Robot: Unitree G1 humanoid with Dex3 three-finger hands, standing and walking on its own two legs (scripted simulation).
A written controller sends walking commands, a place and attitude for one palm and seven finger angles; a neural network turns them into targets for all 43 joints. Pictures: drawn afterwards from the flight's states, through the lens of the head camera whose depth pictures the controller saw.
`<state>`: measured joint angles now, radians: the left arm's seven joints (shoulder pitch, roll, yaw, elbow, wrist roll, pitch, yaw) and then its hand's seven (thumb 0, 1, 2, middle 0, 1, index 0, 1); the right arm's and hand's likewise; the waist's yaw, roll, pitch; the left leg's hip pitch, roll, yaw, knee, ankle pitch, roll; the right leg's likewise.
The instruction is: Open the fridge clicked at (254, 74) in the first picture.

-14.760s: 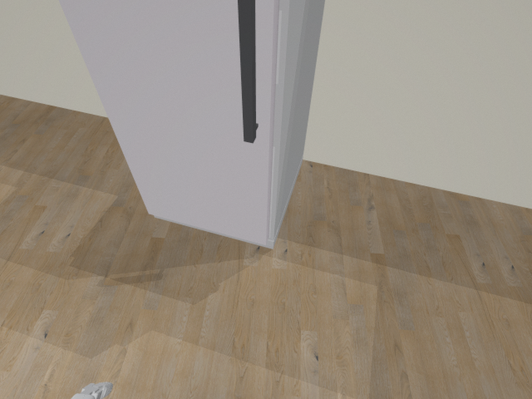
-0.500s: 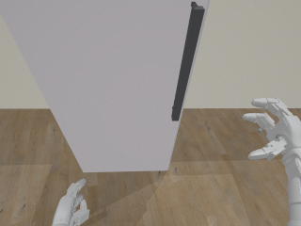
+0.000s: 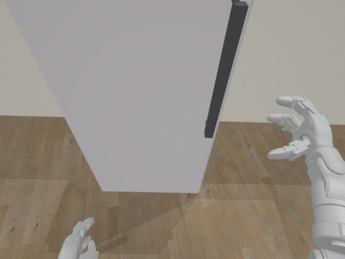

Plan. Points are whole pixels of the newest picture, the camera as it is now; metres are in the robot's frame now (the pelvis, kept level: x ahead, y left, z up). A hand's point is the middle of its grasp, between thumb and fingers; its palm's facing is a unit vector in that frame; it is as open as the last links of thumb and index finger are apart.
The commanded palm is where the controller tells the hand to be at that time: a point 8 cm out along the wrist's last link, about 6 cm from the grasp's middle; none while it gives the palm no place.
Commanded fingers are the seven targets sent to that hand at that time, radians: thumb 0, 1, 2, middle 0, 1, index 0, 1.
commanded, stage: move the hooked fingers beside the handle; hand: right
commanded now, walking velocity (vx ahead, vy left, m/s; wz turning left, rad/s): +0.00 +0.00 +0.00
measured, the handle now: (218, 81) +0.55 -0.09 +0.13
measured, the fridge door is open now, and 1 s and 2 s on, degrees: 0 0 0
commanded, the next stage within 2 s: feel for the door with the fingertips in 1.60 s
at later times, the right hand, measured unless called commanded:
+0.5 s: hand (254, 104) +0.46 -0.17 +0.13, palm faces -0.05 +1.00 +0.03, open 14.0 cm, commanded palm +0.44 -0.22 +0.13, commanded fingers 0.00 0.50 -0.30 0.30 1.20 0.30 1.20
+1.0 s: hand (243, 93) +0.51 -0.15 +0.13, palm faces -0.05 +1.00 +0.03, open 14.0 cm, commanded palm +0.48 -0.20 +0.13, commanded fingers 0.00 0.50 -0.30 0.30 1.20 0.30 1.20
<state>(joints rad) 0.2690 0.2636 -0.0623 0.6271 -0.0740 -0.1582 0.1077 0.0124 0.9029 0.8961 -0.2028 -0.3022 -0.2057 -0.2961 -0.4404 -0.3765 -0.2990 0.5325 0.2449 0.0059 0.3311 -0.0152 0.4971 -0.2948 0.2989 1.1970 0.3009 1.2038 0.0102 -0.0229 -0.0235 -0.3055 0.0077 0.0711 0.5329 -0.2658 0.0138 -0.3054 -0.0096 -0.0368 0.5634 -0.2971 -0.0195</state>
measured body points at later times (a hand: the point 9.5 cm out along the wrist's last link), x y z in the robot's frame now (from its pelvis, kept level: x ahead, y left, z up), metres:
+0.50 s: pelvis +0.00 +0.00 -0.01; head +0.05 +0.00 +0.44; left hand +0.06 +0.26 -0.12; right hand +0.46 -0.22 +0.13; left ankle +0.01 +0.11 -0.73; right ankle +0.00 -0.10 -0.73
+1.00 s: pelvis +0.01 +0.00 -0.01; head +0.08 +0.00 +0.43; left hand +0.00 +0.27 -0.13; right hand +0.51 -0.20 +0.13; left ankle +0.01 +0.11 -0.73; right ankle +0.00 -0.10 -0.73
